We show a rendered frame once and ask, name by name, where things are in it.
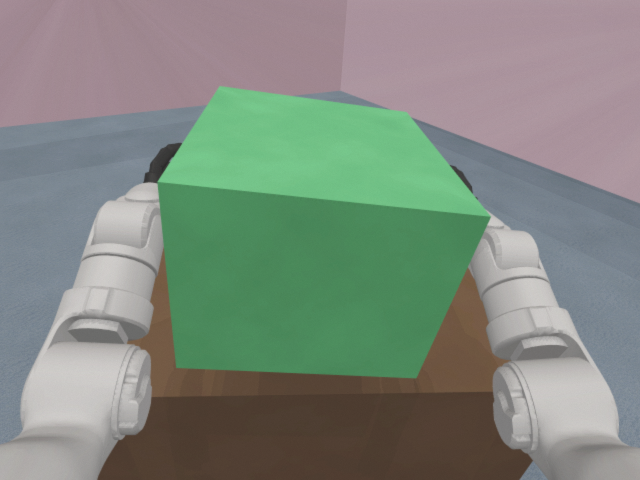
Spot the right robot upper arm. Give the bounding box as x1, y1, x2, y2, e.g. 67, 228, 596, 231
493, 357, 640, 480

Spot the pedestal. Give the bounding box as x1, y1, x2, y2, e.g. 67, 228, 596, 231
97, 248, 533, 480

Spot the right robot forearm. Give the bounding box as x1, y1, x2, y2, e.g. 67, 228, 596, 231
468, 210, 619, 434

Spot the robot right hand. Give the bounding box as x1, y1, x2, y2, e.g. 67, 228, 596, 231
450, 165, 478, 200

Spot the left robot upper arm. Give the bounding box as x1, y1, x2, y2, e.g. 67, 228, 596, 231
0, 341, 152, 480

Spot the carton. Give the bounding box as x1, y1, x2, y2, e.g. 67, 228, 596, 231
157, 86, 491, 378

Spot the left robot forearm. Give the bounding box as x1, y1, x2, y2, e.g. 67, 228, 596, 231
20, 183, 164, 428

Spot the robot left hand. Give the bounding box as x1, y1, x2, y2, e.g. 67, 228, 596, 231
143, 143, 182, 183

